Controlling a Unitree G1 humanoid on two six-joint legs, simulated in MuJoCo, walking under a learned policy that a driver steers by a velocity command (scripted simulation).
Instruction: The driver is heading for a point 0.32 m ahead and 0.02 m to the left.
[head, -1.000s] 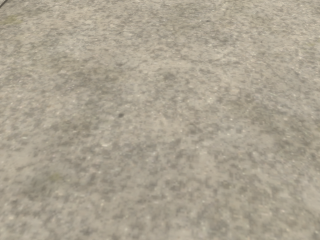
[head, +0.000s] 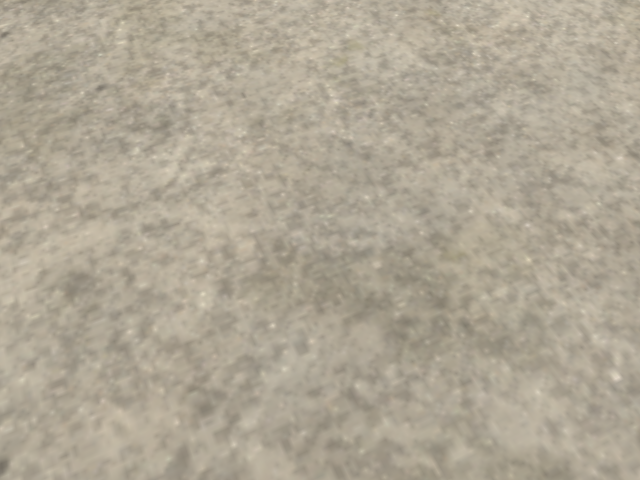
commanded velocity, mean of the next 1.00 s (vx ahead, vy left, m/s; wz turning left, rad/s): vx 0.01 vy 0.00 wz -0.18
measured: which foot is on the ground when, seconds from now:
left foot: down 0.00-0.16, up 0.18-0.48, down 0.50-1.00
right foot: up 0.00-0.14, down 0.16-1.00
